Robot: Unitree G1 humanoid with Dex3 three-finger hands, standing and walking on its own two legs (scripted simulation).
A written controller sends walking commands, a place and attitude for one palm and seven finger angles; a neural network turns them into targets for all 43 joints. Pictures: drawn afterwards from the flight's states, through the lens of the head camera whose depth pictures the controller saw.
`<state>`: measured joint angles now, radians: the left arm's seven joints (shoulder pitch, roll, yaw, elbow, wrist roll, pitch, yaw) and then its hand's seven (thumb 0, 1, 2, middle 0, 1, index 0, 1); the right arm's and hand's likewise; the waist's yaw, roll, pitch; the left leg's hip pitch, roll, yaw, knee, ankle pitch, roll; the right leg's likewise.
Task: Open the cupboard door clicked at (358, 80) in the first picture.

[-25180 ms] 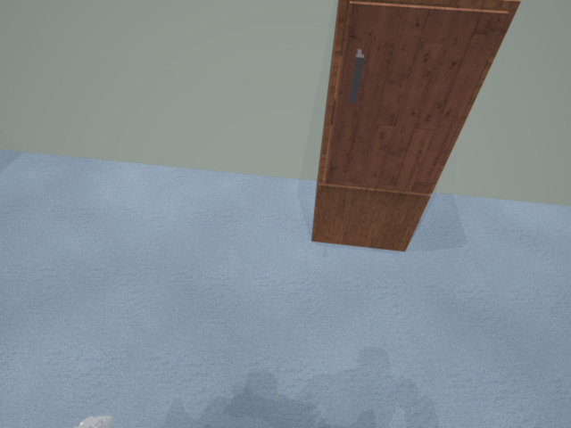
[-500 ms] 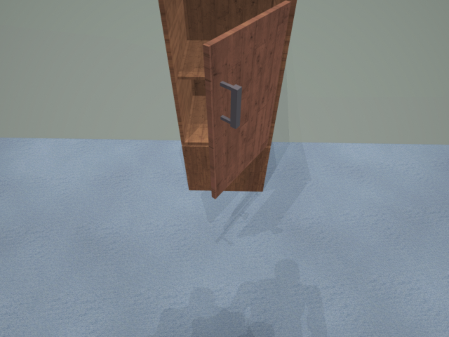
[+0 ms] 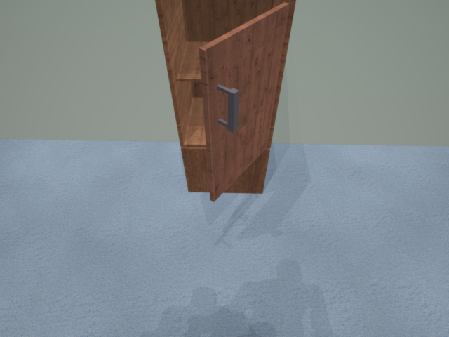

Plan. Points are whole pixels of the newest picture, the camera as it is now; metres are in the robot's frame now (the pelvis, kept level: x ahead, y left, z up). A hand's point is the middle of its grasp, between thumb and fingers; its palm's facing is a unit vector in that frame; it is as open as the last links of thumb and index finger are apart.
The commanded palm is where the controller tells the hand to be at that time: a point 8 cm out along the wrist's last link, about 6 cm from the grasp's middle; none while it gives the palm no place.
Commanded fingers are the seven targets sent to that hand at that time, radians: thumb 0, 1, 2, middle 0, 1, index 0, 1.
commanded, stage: walk to a spot facing it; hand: left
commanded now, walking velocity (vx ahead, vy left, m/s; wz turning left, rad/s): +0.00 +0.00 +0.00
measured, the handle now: (227, 108) +0.66 +0.03 +0.03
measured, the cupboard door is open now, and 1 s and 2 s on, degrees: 53 53 53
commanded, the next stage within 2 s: none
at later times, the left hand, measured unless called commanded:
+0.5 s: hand out of the picture +0.08 +0.19 -0.18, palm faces -0.14 -0.96 -0.23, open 7.4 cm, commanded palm none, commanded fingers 0.00 0.90 0.90 -0.20 -0.30 -0.20 -0.30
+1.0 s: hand out of the picture +0.14 +0.16 -0.18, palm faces -0.38 -0.90 -0.22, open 7.4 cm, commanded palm none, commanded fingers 0.00 0.90 0.90 -0.20 -0.30 -0.20 -0.30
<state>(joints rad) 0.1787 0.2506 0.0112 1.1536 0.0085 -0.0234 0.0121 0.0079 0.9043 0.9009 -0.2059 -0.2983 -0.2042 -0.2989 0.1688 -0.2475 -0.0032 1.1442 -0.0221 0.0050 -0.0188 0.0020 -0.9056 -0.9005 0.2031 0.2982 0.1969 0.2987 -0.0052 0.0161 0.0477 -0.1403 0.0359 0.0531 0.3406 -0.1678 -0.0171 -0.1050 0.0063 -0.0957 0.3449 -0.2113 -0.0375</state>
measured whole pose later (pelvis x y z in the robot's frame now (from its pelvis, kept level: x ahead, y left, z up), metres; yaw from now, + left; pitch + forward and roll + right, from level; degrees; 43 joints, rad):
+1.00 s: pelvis -0.02 +0.00 -0.02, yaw -27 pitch +0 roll +0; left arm 0.16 0.26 0.09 0.93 0.02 0.07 -0.03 0.01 0.91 0.90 -0.21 -0.30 -0.20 -0.30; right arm 0.14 -0.19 -0.02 0.88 -0.04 0.00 -0.04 0.00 -0.90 -0.90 0.20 0.30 0.20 0.30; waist 0.02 -0.04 0.10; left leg -0.27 0.08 0.05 0.56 -0.30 -0.03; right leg -0.49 0.06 0.04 1.00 -0.48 0.03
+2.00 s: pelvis +0.04 -0.21 -0.01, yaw -60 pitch +0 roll +0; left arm 0.11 0.21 0.05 0.94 0.02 -0.03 -0.02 0.01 0.91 0.90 -0.20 -0.30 -0.20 -0.30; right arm 0.31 -0.19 -0.04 1.03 -0.03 0.00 0.00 0.01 -0.91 -0.90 0.20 0.30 0.20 0.30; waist -0.07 -0.01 0.10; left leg -0.48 0.16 0.08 1.10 -0.37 -0.05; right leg -0.30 0.02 -0.08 0.54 -0.25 -0.07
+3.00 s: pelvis +0.24 -0.65 -0.02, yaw -65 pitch -1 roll +0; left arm 0.35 0.17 0.05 1.14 0.02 -0.03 -0.02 0.01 0.91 0.90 -0.20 -0.30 -0.20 -0.30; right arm 0.15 -0.15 -0.04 0.98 -0.04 -0.08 0.00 0.00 -0.91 -0.90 0.20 0.30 0.20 0.30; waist 0.01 -0.05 0.07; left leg -0.36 0.08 0.17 0.62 -0.23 0.02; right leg -0.32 -0.05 -0.07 1.11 -0.45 -0.01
